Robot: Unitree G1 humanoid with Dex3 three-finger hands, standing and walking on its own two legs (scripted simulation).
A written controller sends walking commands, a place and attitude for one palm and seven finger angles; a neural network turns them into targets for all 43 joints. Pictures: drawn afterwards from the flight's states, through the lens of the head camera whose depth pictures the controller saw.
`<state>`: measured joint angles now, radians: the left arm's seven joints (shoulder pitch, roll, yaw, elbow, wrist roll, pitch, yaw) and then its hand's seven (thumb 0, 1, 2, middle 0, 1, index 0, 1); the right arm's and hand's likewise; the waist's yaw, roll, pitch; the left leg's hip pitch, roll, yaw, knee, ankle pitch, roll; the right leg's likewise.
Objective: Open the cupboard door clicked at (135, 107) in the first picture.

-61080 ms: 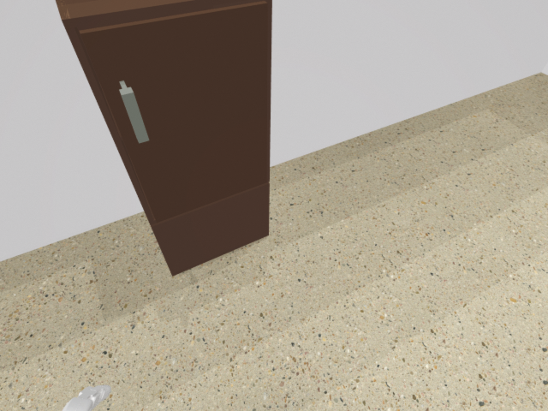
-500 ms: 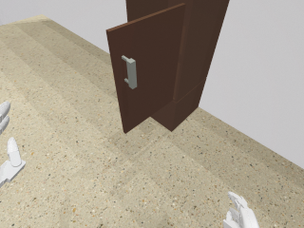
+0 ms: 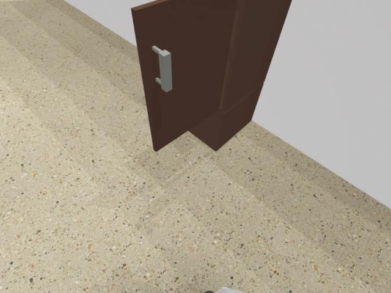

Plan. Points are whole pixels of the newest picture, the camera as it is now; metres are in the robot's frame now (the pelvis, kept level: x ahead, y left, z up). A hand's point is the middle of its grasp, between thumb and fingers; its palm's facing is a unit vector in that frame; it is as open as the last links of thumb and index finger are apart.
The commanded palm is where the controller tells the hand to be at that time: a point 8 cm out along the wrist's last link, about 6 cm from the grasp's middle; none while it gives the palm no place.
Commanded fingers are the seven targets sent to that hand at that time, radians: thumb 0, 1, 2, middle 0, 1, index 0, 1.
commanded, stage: let the arm hang, fingers relaxed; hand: left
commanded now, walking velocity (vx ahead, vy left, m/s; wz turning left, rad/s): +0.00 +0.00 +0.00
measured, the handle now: (161, 68) +0.71 +0.13 +0.04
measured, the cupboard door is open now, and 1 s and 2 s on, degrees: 87 87 87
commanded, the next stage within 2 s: look to check the result in 0.76 s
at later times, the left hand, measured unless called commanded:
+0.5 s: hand out of the picture +0.07 +0.21 -0.14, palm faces +0.01 -0.95 -0.30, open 7.4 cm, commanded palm none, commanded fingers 0.00 0.90 0.90 -0.20 -0.30 -0.20 -0.30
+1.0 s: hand out of the picture +0.09 +0.20 -0.15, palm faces +0.00 -0.96 -0.28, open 7.4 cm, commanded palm none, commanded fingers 0.00 0.90 0.90 -0.20 -0.30 -0.20 -0.30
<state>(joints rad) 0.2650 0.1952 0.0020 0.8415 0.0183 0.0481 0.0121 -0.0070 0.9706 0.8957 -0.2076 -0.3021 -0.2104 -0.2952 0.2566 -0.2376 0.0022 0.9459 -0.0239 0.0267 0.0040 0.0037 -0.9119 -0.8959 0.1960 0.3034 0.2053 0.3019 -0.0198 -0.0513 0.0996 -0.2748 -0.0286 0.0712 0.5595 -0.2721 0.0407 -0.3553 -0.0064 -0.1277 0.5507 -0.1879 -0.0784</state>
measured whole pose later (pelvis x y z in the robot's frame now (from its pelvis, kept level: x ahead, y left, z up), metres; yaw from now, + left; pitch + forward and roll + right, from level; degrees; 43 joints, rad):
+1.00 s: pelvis +0.05 -0.01 +0.02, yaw +0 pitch -1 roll +0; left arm 0.17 0.23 0.01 1.15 0.00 -0.02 0.02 0.00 0.90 0.90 -0.20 -0.30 -0.20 -0.29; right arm 0.22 -0.24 0.00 1.14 -0.02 0.01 -0.02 0.00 -0.91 -0.90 0.19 0.30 0.20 0.30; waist -0.01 0.02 0.06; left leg -0.07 -0.01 0.06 0.32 -0.23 0.02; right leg -0.16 0.04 -0.13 0.32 -0.15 -0.08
